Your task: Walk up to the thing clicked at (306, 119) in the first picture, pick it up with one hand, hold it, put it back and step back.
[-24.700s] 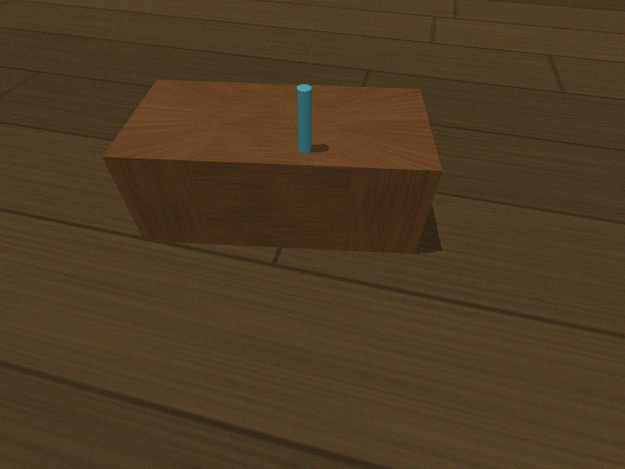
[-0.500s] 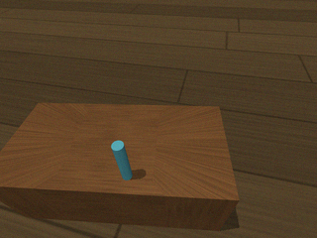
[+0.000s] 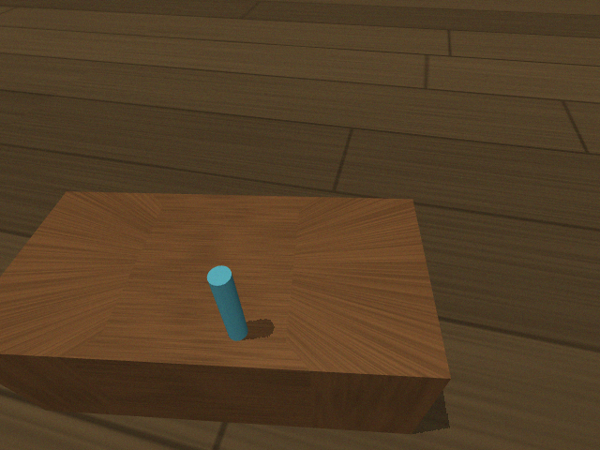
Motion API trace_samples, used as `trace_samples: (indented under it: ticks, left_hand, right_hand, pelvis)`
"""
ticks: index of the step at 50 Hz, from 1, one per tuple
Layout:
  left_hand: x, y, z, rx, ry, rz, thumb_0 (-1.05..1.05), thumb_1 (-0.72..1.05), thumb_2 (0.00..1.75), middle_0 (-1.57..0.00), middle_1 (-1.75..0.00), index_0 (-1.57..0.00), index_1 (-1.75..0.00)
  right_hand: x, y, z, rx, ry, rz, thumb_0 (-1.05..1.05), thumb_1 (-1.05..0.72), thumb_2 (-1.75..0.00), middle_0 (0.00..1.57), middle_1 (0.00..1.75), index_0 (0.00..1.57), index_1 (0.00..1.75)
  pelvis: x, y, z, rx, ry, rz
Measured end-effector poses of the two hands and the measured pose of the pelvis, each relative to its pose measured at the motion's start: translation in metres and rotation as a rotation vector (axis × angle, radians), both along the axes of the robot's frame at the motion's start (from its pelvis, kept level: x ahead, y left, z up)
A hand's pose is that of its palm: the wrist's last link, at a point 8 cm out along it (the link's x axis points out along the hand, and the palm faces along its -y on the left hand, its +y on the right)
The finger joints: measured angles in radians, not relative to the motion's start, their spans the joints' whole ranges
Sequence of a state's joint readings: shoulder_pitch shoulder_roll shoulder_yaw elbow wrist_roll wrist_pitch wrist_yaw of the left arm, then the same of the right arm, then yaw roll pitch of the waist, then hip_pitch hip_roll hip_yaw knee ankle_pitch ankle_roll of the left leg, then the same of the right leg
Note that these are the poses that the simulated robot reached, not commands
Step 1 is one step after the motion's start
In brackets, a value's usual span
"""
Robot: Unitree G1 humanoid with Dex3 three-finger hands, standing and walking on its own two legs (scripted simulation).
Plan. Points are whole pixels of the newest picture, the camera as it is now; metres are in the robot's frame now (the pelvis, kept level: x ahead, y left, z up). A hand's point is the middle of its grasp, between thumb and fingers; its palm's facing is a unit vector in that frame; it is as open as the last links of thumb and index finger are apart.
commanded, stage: home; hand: left
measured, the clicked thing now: (229, 306) +0.45 +0.19 -0.21
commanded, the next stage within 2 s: stand in 0.04 s
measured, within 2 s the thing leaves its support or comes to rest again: neither
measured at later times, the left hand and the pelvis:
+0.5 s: hand out of the picture +0.09 +0.25 -0.15, palm faces +0.01 -0.93 -0.36, open 11.3 cm; pelvis +0.01 +0.00 +0.00, yaw +0 degrees
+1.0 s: hand out of the picture +0.09 +0.25 -0.15, palm faces +0.01 -0.93 -0.36, open 7.4 cm; pelvis +0.02 +0.00 +0.00, yaw +0 degrees
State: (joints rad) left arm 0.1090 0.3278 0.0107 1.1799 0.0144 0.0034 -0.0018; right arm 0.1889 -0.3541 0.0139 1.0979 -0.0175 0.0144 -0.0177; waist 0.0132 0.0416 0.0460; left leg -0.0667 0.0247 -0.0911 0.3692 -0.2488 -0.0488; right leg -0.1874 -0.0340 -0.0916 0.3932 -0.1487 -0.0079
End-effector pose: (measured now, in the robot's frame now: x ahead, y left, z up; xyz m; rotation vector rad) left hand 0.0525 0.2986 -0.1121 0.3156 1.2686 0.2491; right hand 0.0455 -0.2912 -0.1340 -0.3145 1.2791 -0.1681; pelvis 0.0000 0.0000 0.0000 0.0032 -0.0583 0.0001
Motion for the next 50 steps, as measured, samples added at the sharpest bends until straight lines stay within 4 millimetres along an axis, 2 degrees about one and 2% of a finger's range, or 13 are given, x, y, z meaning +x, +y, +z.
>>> trace_samples:
  ticks: [10, 14, 19, 25, 30, 34, 40, 50]
  left_hand:
    - [0.011, 0.001, 0.002, 0.0, -0.005, -0.001, 0.0, -0.52, 0.06, -0.07, -0.07, -0.07, -0.06]
    - [0.016, 0.002, 0.003, 0.001, -0.007, -0.003, 0.0, -0.42, 0.16, -0.12, -0.14, -0.12, -0.14]
    - [0.022, 0.001, 0.004, 0.001, -0.015, -0.004, 0.0, -0.17, 0.42, -0.17, -0.23, -0.17, -0.22]
    - [0.027, -0.001, 0.003, -0.002, -0.022, -0.008, 0.0, 0.25, 0.71, -0.19, -0.28, -0.19, -0.27]
    - [0.03, -0.002, 0.003, -0.006, -0.024, -0.007, 0.0, 0.59, 0.82, -0.2, -0.29, -0.2, -0.29]
    - [0.031, -0.002, 0.002, -0.008, -0.024, -0.006, 0.0, 0.75, 0.86, -0.2, -0.3, -0.21, -0.29]
    - [0.033, -0.002, 0.002, -0.009, -0.024, -0.006, 0.0, 0.86, 0.89, -0.2, -0.3, -0.21, -0.3]
    - [0.033, -0.001, 0.003, -0.011, -0.032, -0.009, 0.0, 0.9, 0.89, -0.2, -0.3, -0.21, -0.3]
  right_hand:
    - [0.008, 0.0, 0.0, -0.001, 0.002, 0.002, 0.0, -0.9, -0.9, 0.2, 0.3, 0.2, 0.3]
    - [0.014, 0.0, 0.0, -0.001, -0.002, 0.004, 0.0, -0.9, -0.9, 0.2, 0.3, 0.2, 0.3]
    - [0.02, 0.0, 0.001, 0.0, -0.011, 0.008, 0.0, -0.9, -0.9, 0.2, 0.3, 0.2, 0.3]
    - [0.027, -0.002, 0.002, -0.002, -0.019, 0.008, 0.0, -0.9, -0.9, 0.2, 0.3, 0.2, 0.3]
    - [0.03, -0.003, 0.003, -0.007, -0.02, 0.009, 0.0, -0.9, -0.9, 0.2, 0.3, 0.2, 0.3]
    - [0.031, -0.005, 0.004, -0.01, -0.018, 0.008, 0.0, -0.9, -0.9, 0.2, 0.3, 0.2, 0.3]
    - [0.032, -0.005, 0.005, -0.012, -0.019, 0.006, 0.0, -0.9, -0.9, 0.2, 0.3, 0.2, 0.3]
    - [0.031, -0.004, 0.005, -0.008, -0.027, 0.002, 0.0, -0.9, -0.9, 0.2, 0.3, 0.2, 0.3]
  pelvis:
    - [0.007, 0.001, 0.001, 0.0, 0.006, -0.001]
    - [0.009, 0.001, 0.001, -0.001, 0.009, 0.0]
    - [0.012, 0.001, 0.001, -0.001, 0.01, 0.0]
    - [0.015, 0.0, 0.001, -0.002, 0.014, 0.001]
    - [0.017, -0.001, 0.001, -0.003, 0.016, 0.001]
    - [0.018, -0.001, 0.002, -0.003, 0.017, 0.0]
    - [0.019, -0.001, 0.002, -0.003, 0.017, 0.0]
    - [0.018, -0.001, 0.002, -0.003, 0.013, -0.004]
